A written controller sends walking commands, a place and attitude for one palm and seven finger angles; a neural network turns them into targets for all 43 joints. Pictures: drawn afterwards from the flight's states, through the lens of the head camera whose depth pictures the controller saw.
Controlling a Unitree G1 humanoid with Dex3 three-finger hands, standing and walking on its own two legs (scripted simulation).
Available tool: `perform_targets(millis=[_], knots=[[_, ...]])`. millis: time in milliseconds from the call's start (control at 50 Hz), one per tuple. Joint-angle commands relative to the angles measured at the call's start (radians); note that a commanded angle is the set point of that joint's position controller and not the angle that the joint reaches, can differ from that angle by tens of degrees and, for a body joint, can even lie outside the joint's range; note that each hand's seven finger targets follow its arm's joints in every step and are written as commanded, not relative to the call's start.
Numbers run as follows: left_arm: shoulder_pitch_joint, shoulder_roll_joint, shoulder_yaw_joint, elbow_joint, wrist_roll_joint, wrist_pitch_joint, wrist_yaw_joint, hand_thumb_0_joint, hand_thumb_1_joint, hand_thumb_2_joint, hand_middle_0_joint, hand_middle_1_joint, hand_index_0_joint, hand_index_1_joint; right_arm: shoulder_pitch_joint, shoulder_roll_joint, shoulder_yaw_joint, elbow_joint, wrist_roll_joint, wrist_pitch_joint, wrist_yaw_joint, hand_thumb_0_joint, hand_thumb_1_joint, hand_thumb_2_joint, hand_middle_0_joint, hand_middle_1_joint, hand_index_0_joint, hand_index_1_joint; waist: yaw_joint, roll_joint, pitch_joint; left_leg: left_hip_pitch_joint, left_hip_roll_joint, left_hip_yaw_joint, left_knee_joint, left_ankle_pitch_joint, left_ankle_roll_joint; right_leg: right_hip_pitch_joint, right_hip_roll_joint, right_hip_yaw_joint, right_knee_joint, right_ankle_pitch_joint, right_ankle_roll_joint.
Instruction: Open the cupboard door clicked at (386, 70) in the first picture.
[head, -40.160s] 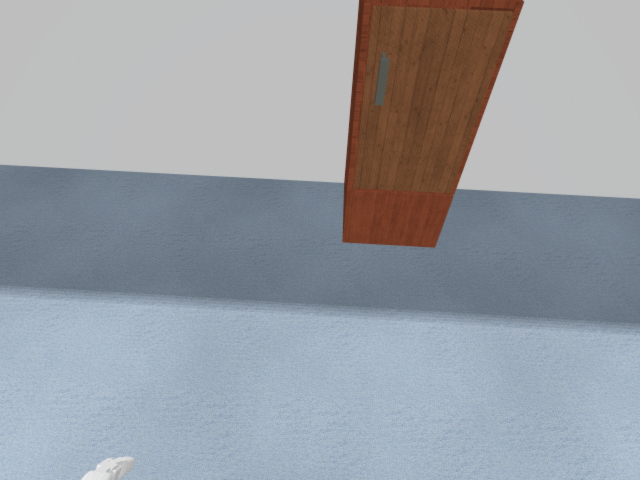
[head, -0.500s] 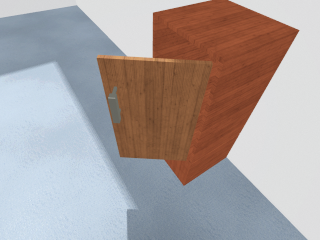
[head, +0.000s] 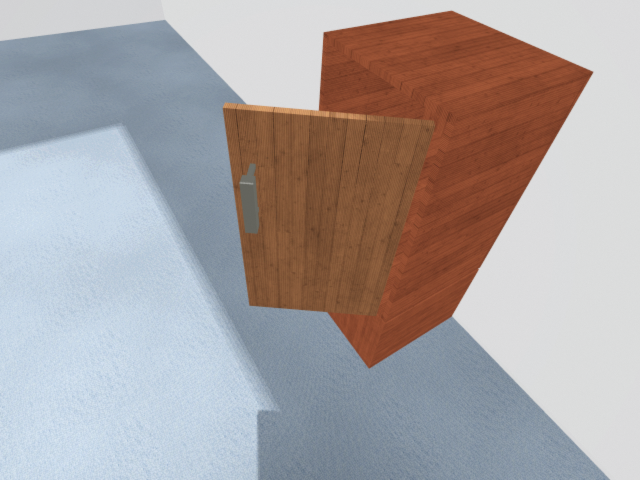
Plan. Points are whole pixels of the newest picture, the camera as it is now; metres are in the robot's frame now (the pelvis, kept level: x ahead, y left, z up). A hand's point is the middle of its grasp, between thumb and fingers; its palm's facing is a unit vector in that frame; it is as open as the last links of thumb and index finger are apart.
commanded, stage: come to a stop and stand still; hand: left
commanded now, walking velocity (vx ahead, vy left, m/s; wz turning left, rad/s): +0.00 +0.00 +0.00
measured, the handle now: (252, 198) +0.60 +0.17 -0.02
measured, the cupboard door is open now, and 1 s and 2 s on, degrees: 54 54 54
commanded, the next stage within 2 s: look again from close up in 0.34 s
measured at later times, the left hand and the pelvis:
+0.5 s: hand out of the picture -0.04 +0.14 -0.18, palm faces +0.02 -0.99 -0.13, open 7.4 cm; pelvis +0.01 +0.00 +0.00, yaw +1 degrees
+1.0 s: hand out of the picture +0.04 +0.15 -0.17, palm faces +0.05 -0.97 -0.23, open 7.4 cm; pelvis +0.00 -0.04 +0.00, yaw +2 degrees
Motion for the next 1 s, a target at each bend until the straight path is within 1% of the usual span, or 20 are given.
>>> perform_targets(millis=[0, 40, 160, 280, 400, 420, 440, 460, 480, 500, 520, 540, 560, 580, 620, 640, 660, 740, 840, 980], knots=[[0.089, 0.044, 0.009, -0.009, 0.0, -0.012, 0.002, 0.0, 0.9, 0.9, -0.2, -0.3, -0.2, -0.3, 0.047, -0.117, -0.023, -0.031, 0.0, -0.012, -0.003, 0.0, -0.9, -0.9, 0.2, 0.3, 0.2, 0.3, 0.002, 0.052, 0.096, -0.176, 0.226, -0.265, -0.237, -0.249, -0.061, 0.039, -0.054, 0.073, -0.028, -0.023, -0.032], [0.095, 0.039, 0.008, -0.002, 0.0, -0.014, 0.003, 0.0, 0.9, 0.9, -0.2, -0.3, -0.2, -0.3, 0.058, -0.113, -0.023, -0.028, 0.001, -0.013, -0.005, 0.0, -0.9, -0.9, 0.2, 0.3, 0.2, 0.3, -0.002, 0.032, 0.082, -0.152, 0.225, -0.263, -0.232, -0.217, -0.065, 0.036, -0.056, 0.072, -0.032, -0.008, -0.031], [0.131, 0.018, 0.006, 0.029, -0.001, -0.016, 0.006, 0.0, 0.9, 0.9, -0.2, -0.3, -0.2, -0.3, 0.086, -0.1, -0.019, -0.007, 0.004, -0.016, -0.011, 0.0, -0.9, -0.9, 0.2, 0.3, 0.2, 0.3, -0.005, 0.049, 0.085, -0.127, 0.228, -0.258, -0.241, -0.188, -0.082, 0.019, -0.055, 0.071, -0.025, 0.005, -0.03], [0.152, 0.001, 0.003, 0.052, -0.004, -0.02, 0.01, 0.0, 0.9, 0.9, -0.2, -0.3, -0.2, -0.3, 0.115, -0.082, -0.016, 0.013, 0.005, -0.02, -0.017, 0.0, -0.9, -0.9, 0.2, 0.3, 0.2, 0.3, -0.008, 0.033, 0.088, -0.102, 0.222, -0.252, -0.227, -0.108, -0.093, 0.009, -0.06, 0.074, -0.024, 0.024, -0.032], [0.169, -0.012, 0.001, 0.065, -0.006, -0.024, 0.012, 0.0, 0.9, 0.9, -0.2, -0.3, -0.2, -0.3, 0.126, -0.061, -0.01, 0.026, 0.005, -0.023, -0.018, 0.0, -0.9, -0.9, 0.2, 0.3, 0.2, 0.3, -0.006, 0.025, 0.09, -0.096, 0.211, -0.226, -0.199, -0.056, -0.082, 0.018, -0.068, 0.083, -0.039, 0.041, -0.035], [0.017, 0.219, -0.015, -0.041, -0.005, -0.034, 0.011, 0.0, 0.9, 0.9, -0.2, -0.3, -0.2, -0.3, 0.027, -0.211, -0.01, -0.13, 0.009, -0.025, -0.002, 0.0, -0.9, -0.9, 0.2, 0.3, 0.2, 0.3, -0.05, -0.048, 0.168, -0.132, 0.169, -0.258, -0.214, 0.194, -0.128, -0.066, -0.001, -0.02, 0.112, -0.022, -0.051], [0.1, 0.09, -0.001, -0.048, 0.002, -0.028, 0.015, 0.0, 0.9, 0.9, -0.2, -0.3, -0.2, -0.3, 0.039, -0.201, -0.031, -0.136, -0.004, -0.056, -0.016, 0.0, -0.9, -0.9, 0.2, 0.3, 0.2, 0.3, 0.002, -0.051, 0.023, -0.096, 0.259, -0.285, -0.114, 0.253, -0.116, -0.04, -0.02, 0.014, 0.147, -0.144, -0.053], [0.1, 0.059, -0.004, -0.026, 0.002, -0.028, 0.02, 0.0, 0.9, 0.9, -0.2, -0.3, -0.2, -0.3, 0.061, -0.17, -0.037, -0.112, -0.007, -0.064, -0.025, 0.0, -0.9, -0.9, 0.2, 0.3, 0.2, 0.3, -0.02, 0.017, -0.045, -0.02, 0.253, -0.279, -0.099, 0.358, -0.117, -0.059, -0.012, 0.024, 0.165, -0.124, -0.061], [0.116, 0.054, -0.011, -0.032, -0.005, -0.026, 0.021, 0.0, 0.9, 0.9, -0.2, -0.3, -0.2, -0.3, 0.084, -0.139, -0.024, -0.11, -0.003, -0.061, -0.032, 0.0, -0.9, -0.9, 0.2, 0.3, 0.2, 0.3, -0.016, 0.129, -0.094, 0.048, 0.241, -0.268, -0.087, 0.401, -0.112, -0.086, -0.022, 0.041, 0.183, -0.16, -0.063], [0.133, 0.054, -0.006, -0.043, -0.008, -0.023, 0.019, 0.0, 0.9, 0.9, -0.2, -0.3, -0.2, -0.3, 0.091, -0.122, -0.022, -0.116, -0.002, -0.056, -0.035, 0.0, -0.9, -0.9, 0.2, 0.3, 0.2, 0.3, -0.018, 0.176, -0.124, 0.067, 0.241, -0.265, -0.064, 0.382, -0.087, -0.1, -0.024, 0.048, 0.19, -0.171, -0.06], [0.129, 0.052, -0.008, -0.051, -0.007, -0.019, 0.016, 0.0, 0.9, 0.9, -0.2, -0.3, -0.2, -0.3, 0.088, -0.104, -0.014, -0.126, -0.005, -0.049, -0.034, 0.0, -0.9, -0.9, 0.2, 0.3, 0.2, 0.3, -0.019, 0.186, -0.097, 0.04, 0.236, -0.257, -0.052, 0.366, -0.061, -0.098, -0.021, 0.047, 0.176, -0.174, -0.06], [0.128, 0.058, -0.002, -0.048, -0.007, -0.016, 0.012, 0.0, 0.9, 0.9, -0.2, -0.3, -0.2, -0.3, 0.074, -0.106, -0.018, -0.129, -0.003, -0.043, -0.033, 0.0, -0.9, -0.9, 0.2, 0.3, 0.2, 0.3, -0.01, 0.157, -0.061, -0.017, 0.236, -0.25, -0.051, 0.278, -0.042, -0.071, -0.032, 0.05, 0.145, -0.134, -0.057], [0.13, 0.066, 0.003, -0.048, -0.005, -0.017, 0.009, 0.0, 0.9, 0.9, -0.2, -0.3, -0.2, -0.3, 0.058, -0.118, -0.025, -0.136, -0.002, -0.04, -0.03, 0.0, -0.9, -0.9, 0.2, 0.3, 0.2, 0.3, 0.0, 0.097, -0.028, -0.076, 0.229, -0.253, -0.04, 0.19, -0.037, -0.036, -0.035, 0.056, 0.096, -0.071, -0.058], [0.129, 0.076, 0.006, -0.048, -0.003, -0.022, 0.008, 0.0, 0.9, 0.9, -0.2, -0.3, -0.2, -0.3, 0.048, -0.131, -0.028, -0.145, 0.0, -0.039, -0.028, 0.0, -0.9, -0.9, 0.2, 0.3, 0.2, 0.3, 0.003, 0.059, -0.001, -0.127, 0.208, -0.246, -0.028, 0.138, -0.046, -0.005, -0.04, 0.08, 0.061, 0.006, -0.067], [0.109, 0.093, 0.007, -0.055, -0.005, -0.028, 0.008, 0.0, 0.9, 0.9, -0.2, -0.3, -0.2, -0.3, 0.042, -0.125, -0.023, -0.15, 0.001, -0.034, -0.02, 0.0, -0.9, -0.9, 0.2, 0.3, 0.2, 0.3, -0.006, -0.013, 0.05, -0.167, 0.17, -0.219, -0.018, 0.072, -0.067, 0.002, -0.066, 0.123, 0.037, 0.062, -0.079], [0.099, 0.097, 0.007, -0.061, -0.007, -0.033, 0.008, 0.0, 0.9, 0.9, -0.2, -0.3, -0.2, -0.3, 0.044, -0.135, -0.026, -0.147, 0.001, -0.031, -0.016, 0.0, -0.9, -0.9, 0.2, 0.3, 0.2, 0.3, -0.016, -0.059, 0.06, -0.159, 0.161, -0.208, -0.007, 0.039, -0.064, -0.017, -0.074, 0.149, 0.024, 0.055, -0.083], [0.082, 0.107, 0.009, -0.07, -0.009, -0.037, 0.008, 0.0, 0.9, 0.9, -0.2, -0.3, -0.2, -0.3, 0.043, -0.149, -0.029, -0.143, 0.001, -0.03, -0.013, 0.0, -0.9, -0.9, 0.2, 0.3, 0.2, 0.3, -0.023, -0.069, 0.07, -0.141, 0.156, -0.202, -0.005, 0.033, -0.06, -0.039, -0.078, 0.167, 0.013, 0.05, -0.088], [0.046, 0.148, 0.016, -0.092, -0.01, -0.048, 0.007, 0.0, 0.9, 0.9, -0.2, -0.3, -0.2, -0.3, 0.01, -0.173, -0.03, -0.132, 0.001, -0.035, -0.007, 0.0, -0.9, -0.9, 0.2, 0.3, 0.2, 0.3, -0.021, -0.003, 0.051, -0.097, 0.163, -0.191, -0.008, 0.065, -0.053, -0.024, -0.08, 0.183, -0.019, 0.084, -0.09], [0.019, 0.17, 0.018, -0.096, -0.012, -0.051, 0.005, 0.0, 0.9, 0.9, -0.2, -0.3, -0.2, -0.3, -0.024, -0.183, -0.025, -0.123, 0.001, -0.032, -0.003, 0.0, -0.9, -0.9, 0.2, 0.3, 0.2, 0.3, -0.019, 0.001, 0.016, -0.072, 0.166, -0.18, -0.019, 0.048, -0.058, 0.016, -0.089, 0.192, -0.065, 0.083, -0.085], [-0.01, 0.187, 0.016, -0.082, -0.013, -0.048, -0.001, 0.0, 0.9, 0.9, -0.2, -0.3, -0.2, -0.3, -0.037, -0.192, -0.019, -0.089, -0.001, -0.021, 0.005, 0.0, -0.9, -0.9, 0.2, 0.3, 0.2, 0.3, -0.019, 0.007, 0.053, -0.081, 0.161, -0.183, -0.056, -0.031, -0.068, -0.001, -0.091, 0.206, -0.146, -0.083, -0.075]])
